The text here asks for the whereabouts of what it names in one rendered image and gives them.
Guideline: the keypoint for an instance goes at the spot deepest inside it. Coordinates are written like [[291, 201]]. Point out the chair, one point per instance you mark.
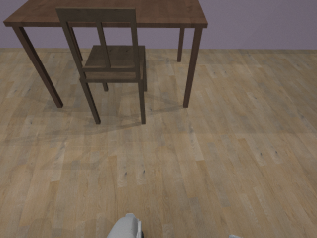
[[107, 63]]

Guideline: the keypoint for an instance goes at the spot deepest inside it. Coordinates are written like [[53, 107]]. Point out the table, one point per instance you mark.
[[149, 14]]

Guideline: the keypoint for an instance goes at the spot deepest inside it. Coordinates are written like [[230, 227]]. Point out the robot left shin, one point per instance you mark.
[[130, 215]]

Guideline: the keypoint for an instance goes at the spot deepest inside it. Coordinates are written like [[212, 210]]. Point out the robot left thigh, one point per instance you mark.
[[126, 227]]

